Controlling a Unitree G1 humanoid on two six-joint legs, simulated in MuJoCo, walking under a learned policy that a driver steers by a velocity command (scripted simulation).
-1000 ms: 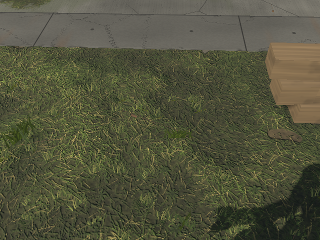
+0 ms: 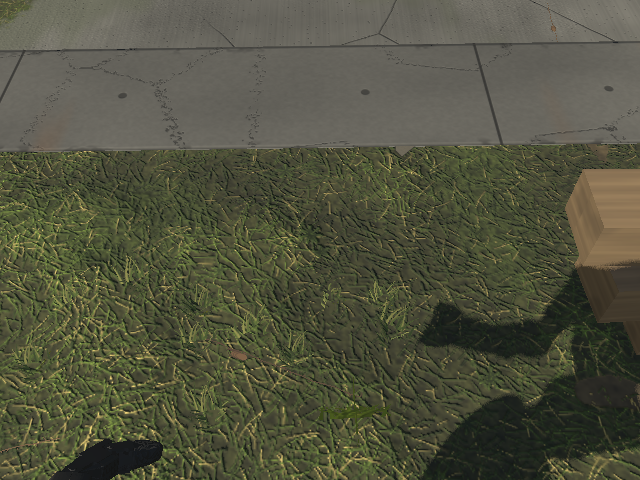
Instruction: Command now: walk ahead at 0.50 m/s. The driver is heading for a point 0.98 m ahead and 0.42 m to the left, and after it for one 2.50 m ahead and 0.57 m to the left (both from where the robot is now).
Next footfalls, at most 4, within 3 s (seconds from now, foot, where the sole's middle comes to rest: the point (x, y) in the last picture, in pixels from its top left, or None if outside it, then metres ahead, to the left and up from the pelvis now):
0.48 left None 0.42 0.16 -0.76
0.98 right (283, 343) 0.76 0.07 -0.76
1.48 left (126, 338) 0.80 0.43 -0.76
1.88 right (196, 268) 0.98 0.28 -0.76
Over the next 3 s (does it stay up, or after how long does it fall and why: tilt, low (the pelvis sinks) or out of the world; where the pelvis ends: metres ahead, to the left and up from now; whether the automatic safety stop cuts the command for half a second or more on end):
stays up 1.11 0.43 0.00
